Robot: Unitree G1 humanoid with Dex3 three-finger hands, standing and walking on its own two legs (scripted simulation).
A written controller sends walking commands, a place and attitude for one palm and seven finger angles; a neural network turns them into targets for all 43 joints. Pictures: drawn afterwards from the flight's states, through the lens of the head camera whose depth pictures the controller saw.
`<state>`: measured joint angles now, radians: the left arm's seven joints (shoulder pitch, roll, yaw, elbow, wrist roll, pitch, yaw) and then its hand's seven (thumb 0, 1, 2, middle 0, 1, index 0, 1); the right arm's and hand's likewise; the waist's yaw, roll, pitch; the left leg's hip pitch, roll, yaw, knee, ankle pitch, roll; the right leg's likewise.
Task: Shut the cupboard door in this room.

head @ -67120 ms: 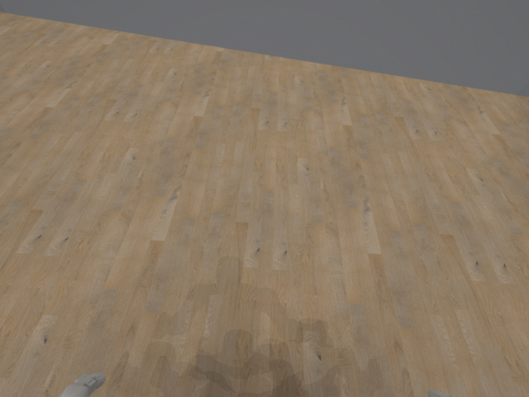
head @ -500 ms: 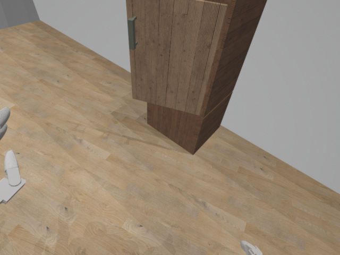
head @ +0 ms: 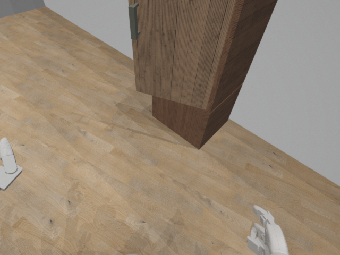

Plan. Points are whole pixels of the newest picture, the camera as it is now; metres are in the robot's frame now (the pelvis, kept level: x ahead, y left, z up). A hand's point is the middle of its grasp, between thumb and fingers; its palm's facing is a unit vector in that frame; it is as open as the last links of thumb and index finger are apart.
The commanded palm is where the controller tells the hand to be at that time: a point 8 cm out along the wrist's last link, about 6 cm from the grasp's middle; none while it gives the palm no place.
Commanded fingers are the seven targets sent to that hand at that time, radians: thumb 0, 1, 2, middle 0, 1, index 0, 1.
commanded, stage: stop stepping back and stand still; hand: left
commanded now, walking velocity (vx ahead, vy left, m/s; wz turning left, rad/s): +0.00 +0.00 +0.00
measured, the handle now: (135, 21) +0.97 +0.22 +0.08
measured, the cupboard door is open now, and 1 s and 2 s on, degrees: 23 23 23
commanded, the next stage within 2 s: let the arm hang, fingers relaxed in 0.42 s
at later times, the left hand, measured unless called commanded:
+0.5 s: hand (23, 166) +0.22 +0.26 +0.17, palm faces +0.40 -0.80 -0.44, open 7.4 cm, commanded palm none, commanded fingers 0.00 0.90 0.90 -0.20 -0.30 -0.20 -0.30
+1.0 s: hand out of the picture -0.05 +0.20 -0.17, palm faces +0.05 -0.98 -0.19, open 7.1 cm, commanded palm none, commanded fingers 0.00 0.90 0.90 -0.20 -0.30 -0.20 -0.30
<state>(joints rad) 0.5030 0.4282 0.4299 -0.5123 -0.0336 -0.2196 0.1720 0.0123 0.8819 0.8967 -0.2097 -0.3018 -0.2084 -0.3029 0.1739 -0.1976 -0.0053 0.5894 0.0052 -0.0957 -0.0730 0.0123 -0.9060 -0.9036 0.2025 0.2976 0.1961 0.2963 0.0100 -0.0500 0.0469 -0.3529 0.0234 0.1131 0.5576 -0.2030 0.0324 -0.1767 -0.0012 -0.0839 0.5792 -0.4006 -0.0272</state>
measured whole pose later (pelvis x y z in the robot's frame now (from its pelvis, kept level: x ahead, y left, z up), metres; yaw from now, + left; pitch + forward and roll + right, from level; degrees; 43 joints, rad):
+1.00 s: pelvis -0.02 +0.01 +0.01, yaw +1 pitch -1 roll -2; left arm 0.37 0.20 0.01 1.01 0.01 0.04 0.02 -0.01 0.96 0.90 -0.20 -0.30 -0.20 -0.30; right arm 0.30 -0.17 0.02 1.00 -0.02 0.05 -0.01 0.01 -0.91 -0.90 0.20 0.30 0.20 0.30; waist 0.01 -0.02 0.07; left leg -0.34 0.02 0.08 0.49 -0.14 0.05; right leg -0.13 0.01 -0.12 0.46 -0.31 -0.02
